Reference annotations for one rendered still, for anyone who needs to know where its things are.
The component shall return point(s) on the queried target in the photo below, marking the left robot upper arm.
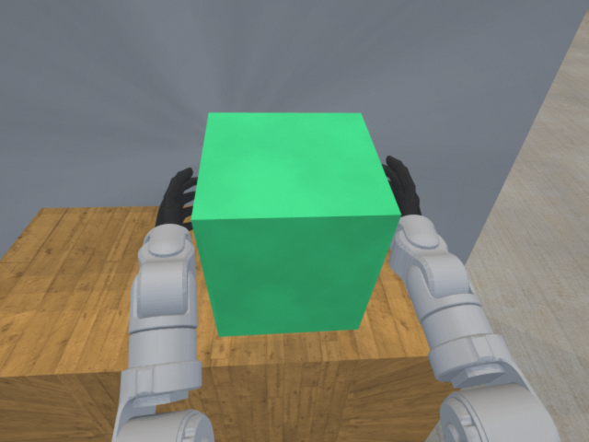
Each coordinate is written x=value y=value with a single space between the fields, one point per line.
x=179 y=426

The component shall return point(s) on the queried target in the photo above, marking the right robot upper arm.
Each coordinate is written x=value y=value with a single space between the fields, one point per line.
x=500 y=413

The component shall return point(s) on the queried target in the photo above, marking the robot right forearm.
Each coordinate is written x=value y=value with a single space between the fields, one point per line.
x=464 y=348

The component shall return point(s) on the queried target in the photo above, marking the robot right hand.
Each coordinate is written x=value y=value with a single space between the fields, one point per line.
x=402 y=187

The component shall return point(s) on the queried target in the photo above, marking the pedestal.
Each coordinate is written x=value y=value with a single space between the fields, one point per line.
x=65 y=291

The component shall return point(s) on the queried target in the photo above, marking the robot left forearm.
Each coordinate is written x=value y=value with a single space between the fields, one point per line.
x=162 y=365

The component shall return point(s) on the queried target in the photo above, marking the robot left hand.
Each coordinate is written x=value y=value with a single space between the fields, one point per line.
x=171 y=210

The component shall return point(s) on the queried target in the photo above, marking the carton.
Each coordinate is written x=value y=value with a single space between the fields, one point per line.
x=293 y=216

